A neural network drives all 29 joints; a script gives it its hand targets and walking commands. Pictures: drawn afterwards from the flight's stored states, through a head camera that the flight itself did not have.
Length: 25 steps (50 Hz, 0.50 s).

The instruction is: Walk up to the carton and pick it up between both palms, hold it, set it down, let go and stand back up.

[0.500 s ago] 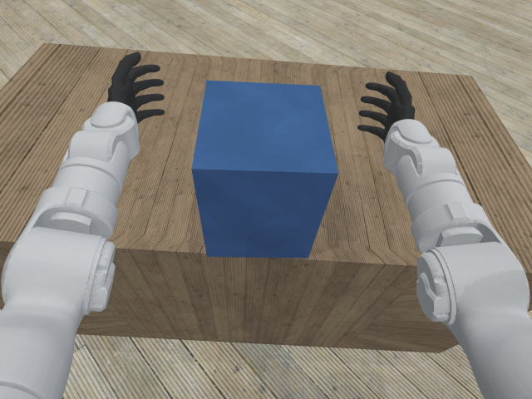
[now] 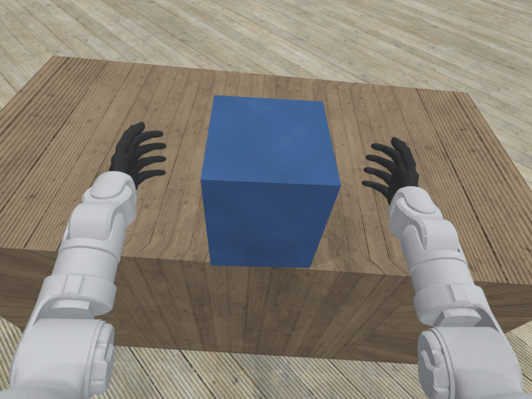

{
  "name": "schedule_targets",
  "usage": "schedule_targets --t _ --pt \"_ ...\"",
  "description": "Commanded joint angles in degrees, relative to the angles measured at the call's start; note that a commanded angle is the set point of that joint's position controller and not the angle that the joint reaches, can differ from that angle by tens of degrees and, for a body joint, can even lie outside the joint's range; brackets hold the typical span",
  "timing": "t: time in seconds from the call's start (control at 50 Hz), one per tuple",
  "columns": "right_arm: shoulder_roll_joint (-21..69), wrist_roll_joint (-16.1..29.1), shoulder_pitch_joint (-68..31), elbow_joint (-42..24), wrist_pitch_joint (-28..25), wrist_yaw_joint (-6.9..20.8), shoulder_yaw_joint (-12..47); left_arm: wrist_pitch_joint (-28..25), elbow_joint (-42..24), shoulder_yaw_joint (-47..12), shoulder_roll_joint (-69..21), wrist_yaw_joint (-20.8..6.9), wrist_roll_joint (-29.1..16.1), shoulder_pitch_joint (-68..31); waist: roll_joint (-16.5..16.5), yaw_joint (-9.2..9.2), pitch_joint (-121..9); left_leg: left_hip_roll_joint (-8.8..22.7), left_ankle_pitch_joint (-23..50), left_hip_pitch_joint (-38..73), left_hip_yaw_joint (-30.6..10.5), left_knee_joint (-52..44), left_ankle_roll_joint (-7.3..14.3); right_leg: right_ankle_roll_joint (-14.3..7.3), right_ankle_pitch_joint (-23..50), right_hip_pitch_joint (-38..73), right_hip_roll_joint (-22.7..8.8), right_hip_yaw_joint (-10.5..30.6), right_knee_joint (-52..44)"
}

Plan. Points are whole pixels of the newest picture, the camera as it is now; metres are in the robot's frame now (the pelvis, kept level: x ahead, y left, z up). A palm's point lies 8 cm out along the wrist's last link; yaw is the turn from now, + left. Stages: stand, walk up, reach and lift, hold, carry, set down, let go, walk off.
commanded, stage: set down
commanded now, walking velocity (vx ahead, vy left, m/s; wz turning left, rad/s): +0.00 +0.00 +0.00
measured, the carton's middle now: (264, 186) +0.48 -0.01 +0.01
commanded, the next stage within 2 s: none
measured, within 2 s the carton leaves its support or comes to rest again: neither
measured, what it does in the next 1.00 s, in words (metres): stands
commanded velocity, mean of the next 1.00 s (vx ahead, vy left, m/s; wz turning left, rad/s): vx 0.00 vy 0.00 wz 0.00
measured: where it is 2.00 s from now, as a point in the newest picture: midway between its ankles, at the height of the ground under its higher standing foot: outside the picture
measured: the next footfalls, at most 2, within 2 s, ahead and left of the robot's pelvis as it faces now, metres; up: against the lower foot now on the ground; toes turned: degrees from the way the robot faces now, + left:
none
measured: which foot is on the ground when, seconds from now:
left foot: down 0.00-1.00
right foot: down 0.00-1.00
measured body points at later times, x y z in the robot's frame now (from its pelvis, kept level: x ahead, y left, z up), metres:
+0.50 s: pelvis +0.00 +0.00 +0.00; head +0.01 +0.02 +0.45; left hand +0.36 +0.21 +0.08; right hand +0.34 -0.21 +0.08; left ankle +0.02 +0.12 -0.75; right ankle +0.01 -0.11 -0.75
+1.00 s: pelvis +0.02 +0.00 +0.00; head +0.03 +0.02 +0.45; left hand +0.28 +0.22 +0.03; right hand +0.27 -0.21 +0.04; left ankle +0.02 +0.12 -0.75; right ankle +0.01 -0.11 -0.75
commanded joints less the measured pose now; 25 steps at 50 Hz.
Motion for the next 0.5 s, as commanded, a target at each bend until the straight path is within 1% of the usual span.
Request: schedule_targets --t 0.0,0.04,0.1,0.18,0.26,0.36,0.48 --pt "-12.4 -1.0 -30.4 -24.1 -4.8 0.8 -3.4 -3.4 -25.0 2.7 10.8 1.5 -1.5 -28.8 6.3 0.90 -37.7 -2.3 17.8 19.8 0.3 2.0 0.1 -0.5 16.8 9.8 2.4 0.5 3.3" --pt "-11.9 -0.8 -27.5 -26.1 -4.5 0.8 -2.9 -2.7 -27.4 3.1 11.0 1.6 -1.9 -25.9 6.0 1.22 -38.6 -2.2 18.2 19.0 0.5 2.3 0.6 -0.1 17.8 10.4 2.2 1.1 4.1" --pt "-11.2 -0.2 -23.1 -27.1 -3.6 0.5 -2.0 -1.3 -28.9 3.7 11.0 1.2 -2.2 -21.7 5.2 1.43 -37.5 -2.1 18.0 17.9 0.7 2.3 1.2 0.5 18.1 11.1 1.8 1.9 4.5" --pt "-10.1 0.1 -17.0 -26.6 -2.7 -0.3 -1.1 0.4 -27.9 4.4 10.1 0.0 -1.5 -16.1 4.0 1.46 -31.9 -2.0 15.8 17.2 0.7 1.4 1.3 0.9 15.8 11.9 1.4 2.3 3.7" --pt "-8.8 -0.2 -11.1 -26.8 -2.7 -0.8 -0.9 0.8 -26.5 4.7 8.2 -1.3 -0.3 -10.6 2.9 1.48 -25.1 -2.0 12.4 16.9 0.5 0.0 1.0 0.8 12.3 12.6 1.0 2.3 2.2" --pt "-7.6 -0.8 -4.5 -30.3 -4.3 -0.7 -1.0 -0.9 -28.1 3.8 6.5 -1.9 0.3 -4.5 2.5 1.55 -19.3 -1.9 8.7 16.4 0.4 -1.4 0.6 0.4 9.0 12.7 0.7 2.2 1.0" --pt "-7.3 -1.2 2.3 -37.3 -7.3 0.5 -1.2 -4.8 -34.6 2.2 7.1 -0.9 -1.1 1.9 3.3 2.46 -18.6 -1.6 7.6 15.7 0.9 -1.6 0.3 0.5 8.9 12.5 0.7 2.3 1.3"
